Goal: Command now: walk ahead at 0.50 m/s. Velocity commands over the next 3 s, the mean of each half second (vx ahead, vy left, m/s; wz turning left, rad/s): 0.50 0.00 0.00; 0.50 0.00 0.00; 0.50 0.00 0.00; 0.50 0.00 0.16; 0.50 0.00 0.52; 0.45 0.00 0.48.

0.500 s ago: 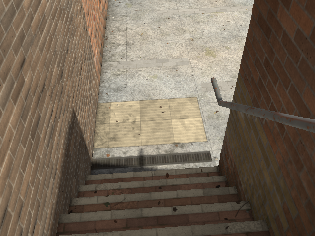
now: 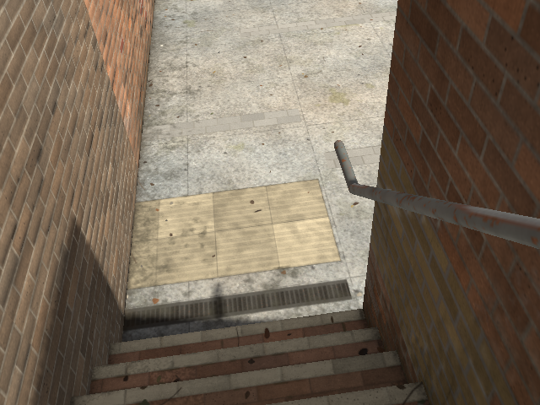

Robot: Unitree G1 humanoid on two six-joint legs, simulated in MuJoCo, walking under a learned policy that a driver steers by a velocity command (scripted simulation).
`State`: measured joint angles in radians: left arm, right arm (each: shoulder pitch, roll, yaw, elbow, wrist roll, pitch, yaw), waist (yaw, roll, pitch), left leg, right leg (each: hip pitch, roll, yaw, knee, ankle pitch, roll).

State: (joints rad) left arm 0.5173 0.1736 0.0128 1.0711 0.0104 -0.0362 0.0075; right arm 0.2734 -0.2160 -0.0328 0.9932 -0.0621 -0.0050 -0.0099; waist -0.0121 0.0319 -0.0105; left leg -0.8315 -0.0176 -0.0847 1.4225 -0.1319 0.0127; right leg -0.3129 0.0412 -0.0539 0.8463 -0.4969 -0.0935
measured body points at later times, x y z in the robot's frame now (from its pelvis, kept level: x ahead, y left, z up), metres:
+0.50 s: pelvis +0.25 +0.00 -0.19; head +0.25 +0.00 +0.26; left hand +0.33 +0.25 -0.33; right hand +0.15 -0.23 -0.34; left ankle +0.21 +0.09 -0.90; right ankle +0.32 -0.15 -0.77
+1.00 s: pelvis +0.50 -0.07 -0.40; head +0.50 -0.12 +0.05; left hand +0.40 +0.18 -0.52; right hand +0.57 -0.31 -0.57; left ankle +0.61 +0.09 -1.02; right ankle +0.47 -0.17 -1.10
